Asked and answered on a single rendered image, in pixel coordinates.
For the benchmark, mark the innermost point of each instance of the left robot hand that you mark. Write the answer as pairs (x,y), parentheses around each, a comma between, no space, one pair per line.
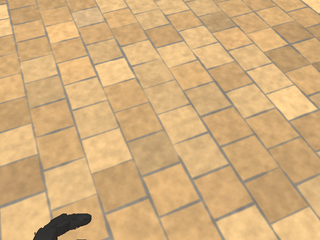
(62,224)

